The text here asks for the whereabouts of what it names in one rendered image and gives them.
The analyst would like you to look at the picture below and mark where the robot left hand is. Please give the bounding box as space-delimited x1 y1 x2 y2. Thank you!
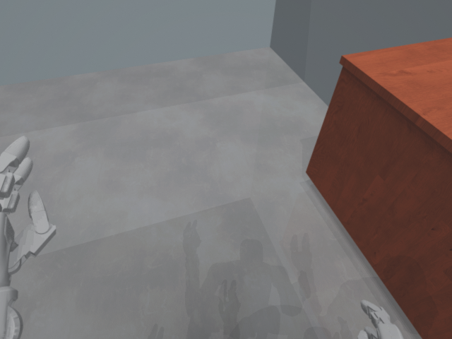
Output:
0 136 56 287

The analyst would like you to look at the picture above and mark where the counter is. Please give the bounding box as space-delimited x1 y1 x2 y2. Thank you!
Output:
306 37 452 339

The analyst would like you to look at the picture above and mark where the left robot forearm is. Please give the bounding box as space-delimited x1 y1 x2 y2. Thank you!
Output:
0 286 23 339

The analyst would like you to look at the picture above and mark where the robot right hand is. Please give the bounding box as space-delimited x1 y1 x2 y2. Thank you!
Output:
357 300 403 339

